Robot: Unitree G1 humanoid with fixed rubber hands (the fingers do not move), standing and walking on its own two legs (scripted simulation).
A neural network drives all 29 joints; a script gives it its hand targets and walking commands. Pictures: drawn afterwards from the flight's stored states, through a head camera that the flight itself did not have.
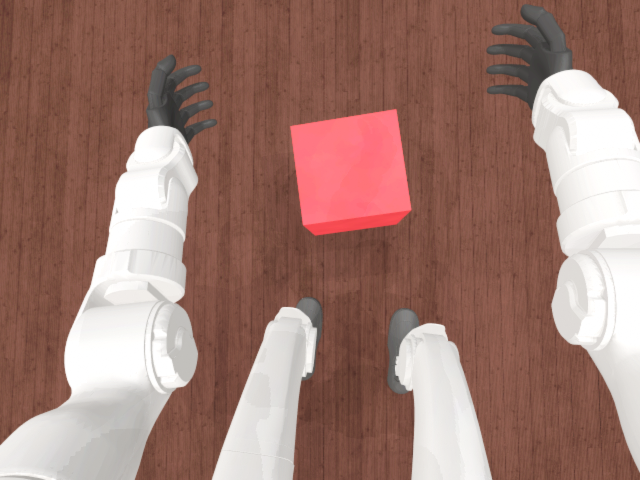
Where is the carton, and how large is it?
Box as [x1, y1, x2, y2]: [290, 109, 410, 235]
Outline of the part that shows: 395,109 290,126 303,225 315,235 395,224 410,210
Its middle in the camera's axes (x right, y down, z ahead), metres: +0.07 -0.14 +0.87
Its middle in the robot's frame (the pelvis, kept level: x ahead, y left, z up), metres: +0.52 +0.05 -0.53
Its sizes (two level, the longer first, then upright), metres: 0.210 0.200 0.250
